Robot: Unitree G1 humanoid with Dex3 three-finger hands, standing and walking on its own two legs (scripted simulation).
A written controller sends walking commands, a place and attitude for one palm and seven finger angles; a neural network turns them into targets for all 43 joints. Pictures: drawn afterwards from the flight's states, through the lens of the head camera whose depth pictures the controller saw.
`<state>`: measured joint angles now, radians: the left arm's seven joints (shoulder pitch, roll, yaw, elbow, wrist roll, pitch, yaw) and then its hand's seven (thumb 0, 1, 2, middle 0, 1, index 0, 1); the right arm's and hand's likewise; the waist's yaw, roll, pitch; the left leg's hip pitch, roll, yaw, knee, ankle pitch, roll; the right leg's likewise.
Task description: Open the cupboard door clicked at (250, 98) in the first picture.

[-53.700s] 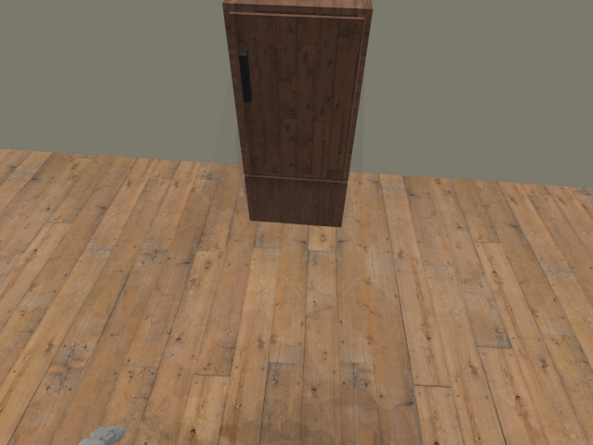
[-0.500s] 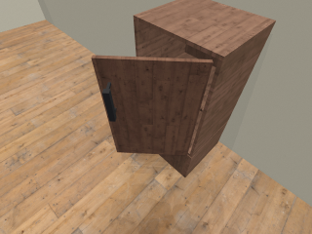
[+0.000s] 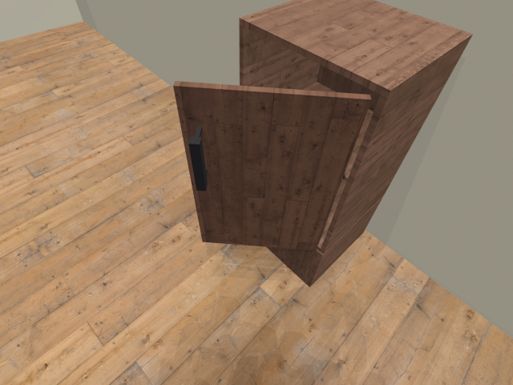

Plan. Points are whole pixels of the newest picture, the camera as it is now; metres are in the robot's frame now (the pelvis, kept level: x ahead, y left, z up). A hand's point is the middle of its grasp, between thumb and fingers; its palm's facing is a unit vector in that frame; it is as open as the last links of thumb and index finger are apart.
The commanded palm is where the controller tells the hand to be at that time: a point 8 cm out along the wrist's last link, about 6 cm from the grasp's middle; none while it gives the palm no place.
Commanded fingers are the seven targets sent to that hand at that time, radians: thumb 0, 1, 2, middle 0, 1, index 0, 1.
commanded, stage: raise the hand with hooked fingers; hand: left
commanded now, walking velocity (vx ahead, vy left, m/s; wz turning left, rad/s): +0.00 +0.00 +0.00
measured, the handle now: (200, 159) +0.58 +0.17 -0.03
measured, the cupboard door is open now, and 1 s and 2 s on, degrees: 43 43 43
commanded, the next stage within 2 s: none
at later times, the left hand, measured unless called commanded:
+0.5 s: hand (126, 374) +0.14 +0.20 -0.05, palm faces +0.14 -0.99 -0.07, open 9.4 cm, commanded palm +0.15 +0.25 -0.05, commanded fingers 0.00 0.22 0.61 -0.25 -0.74 -0.25 -0.74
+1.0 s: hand (121, 325) +0.21 +0.23 -0.05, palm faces -0.02 -1.00 -0.04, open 12.4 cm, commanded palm +0.19 +0.29 -0.03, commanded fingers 0.00 -0.36 0.36 -0.29 -1.11 -0.29 -1.11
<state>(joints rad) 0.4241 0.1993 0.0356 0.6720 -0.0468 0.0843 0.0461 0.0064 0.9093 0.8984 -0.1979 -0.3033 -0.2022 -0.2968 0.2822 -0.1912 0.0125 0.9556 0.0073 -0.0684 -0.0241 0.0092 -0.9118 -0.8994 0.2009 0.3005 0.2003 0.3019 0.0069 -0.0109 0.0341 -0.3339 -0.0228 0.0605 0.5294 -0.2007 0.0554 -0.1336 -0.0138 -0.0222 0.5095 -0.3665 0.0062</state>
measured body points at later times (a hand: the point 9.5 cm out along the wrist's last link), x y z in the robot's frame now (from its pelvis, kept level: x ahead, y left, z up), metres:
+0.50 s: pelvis -0.04 -0.03 -0.10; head +0.01 -0.01 +0.35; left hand +0.13 +0.26 -0.05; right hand +0.17 -0.27 -0.15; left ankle +0.05 +0.08 -0.73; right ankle -0.04 -0.12 -0.73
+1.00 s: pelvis -0.02 +0.00 -0.09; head +0.05 +0.02 +0.36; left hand +0.21 +0.29 -0.05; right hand +0.15 -0.25 -0.16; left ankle +0.05 +0.08 -0.73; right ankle -0.04 -0.12 -0.73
